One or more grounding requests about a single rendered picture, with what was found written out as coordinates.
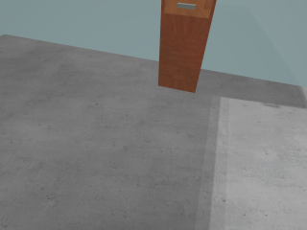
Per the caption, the handle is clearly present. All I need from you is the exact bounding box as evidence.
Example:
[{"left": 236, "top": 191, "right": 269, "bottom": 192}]
[{"left": 177, "top": 2, "right": 196, "bottom": 10}]

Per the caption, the cabinet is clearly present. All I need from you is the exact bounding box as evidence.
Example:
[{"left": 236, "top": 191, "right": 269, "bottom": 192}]
[{"left": 158, "top": 0, "right": 217, "bottom": 93}]

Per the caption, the drawer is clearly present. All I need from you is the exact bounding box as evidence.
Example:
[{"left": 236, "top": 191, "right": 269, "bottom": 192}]
[{"left": 164, "top": 0, "right": 214, "bottom": 18}]

